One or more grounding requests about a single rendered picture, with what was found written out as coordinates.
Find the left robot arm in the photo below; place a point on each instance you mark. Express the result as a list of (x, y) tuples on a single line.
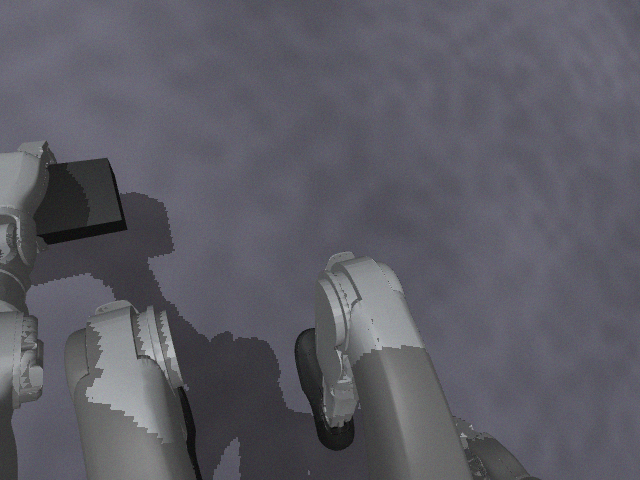
[(21, 353)]

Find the right robot hand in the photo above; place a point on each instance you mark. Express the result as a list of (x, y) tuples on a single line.
[(488, 459)]

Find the left robot hand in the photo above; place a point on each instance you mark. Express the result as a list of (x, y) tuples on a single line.
[(24, 179)]

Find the left robot foot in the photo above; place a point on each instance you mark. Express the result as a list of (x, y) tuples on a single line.
[(191, 432)]

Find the carton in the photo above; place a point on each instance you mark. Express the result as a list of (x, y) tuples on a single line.
[(82, 200)]

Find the right robot foot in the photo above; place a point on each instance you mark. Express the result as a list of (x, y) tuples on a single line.
[(310, 376)]

